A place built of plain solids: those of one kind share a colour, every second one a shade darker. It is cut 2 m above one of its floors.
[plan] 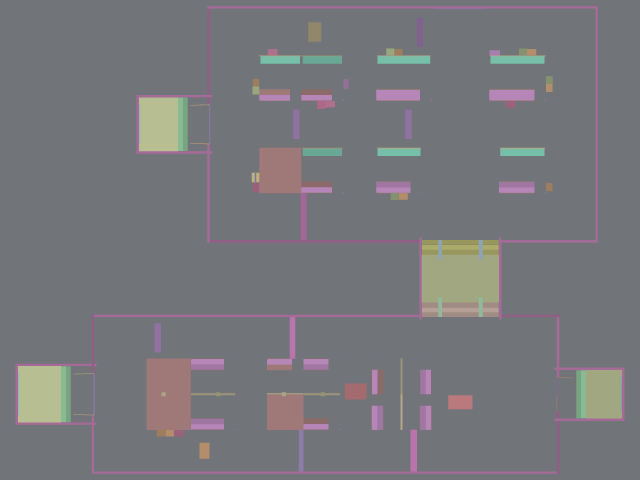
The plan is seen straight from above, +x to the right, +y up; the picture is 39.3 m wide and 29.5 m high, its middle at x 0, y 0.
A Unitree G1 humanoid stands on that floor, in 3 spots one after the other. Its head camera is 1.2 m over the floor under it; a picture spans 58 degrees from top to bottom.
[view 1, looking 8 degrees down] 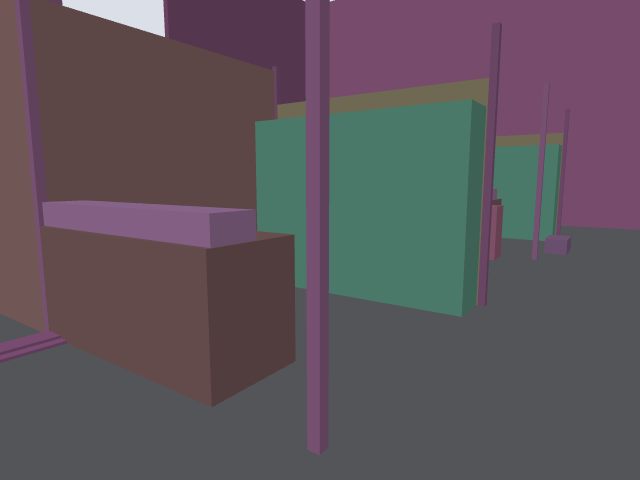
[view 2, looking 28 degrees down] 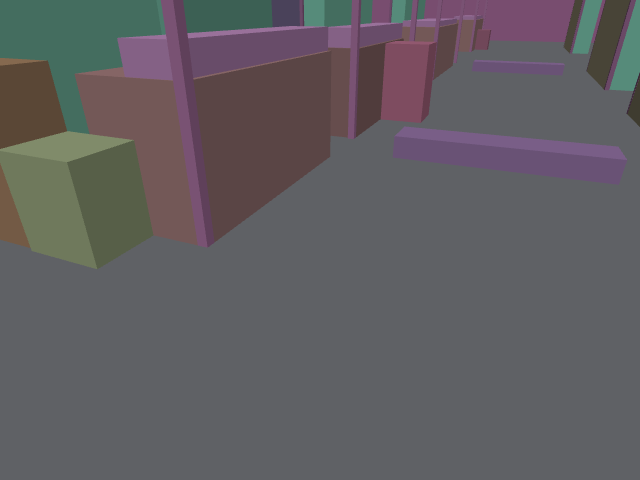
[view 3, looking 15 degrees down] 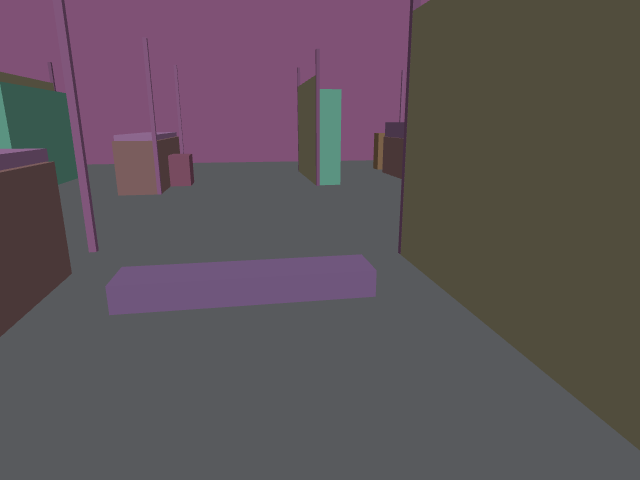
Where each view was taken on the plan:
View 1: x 2.44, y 1.44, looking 125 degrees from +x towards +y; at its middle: post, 1.77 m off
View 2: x -5.47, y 7.11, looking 23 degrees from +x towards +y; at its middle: ground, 2.56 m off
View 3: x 2.44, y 7.11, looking -10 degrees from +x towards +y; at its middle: ground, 4.64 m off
